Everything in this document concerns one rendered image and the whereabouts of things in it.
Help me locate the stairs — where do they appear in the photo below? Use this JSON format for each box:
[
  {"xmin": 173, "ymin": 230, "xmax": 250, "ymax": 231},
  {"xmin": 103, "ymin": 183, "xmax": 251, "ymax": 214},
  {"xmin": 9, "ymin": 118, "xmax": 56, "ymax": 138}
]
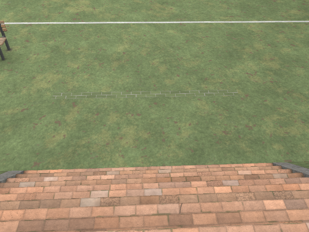
[{"xmin": 0, "ymin": 162, "xmax": 309, "ymax": 232}]

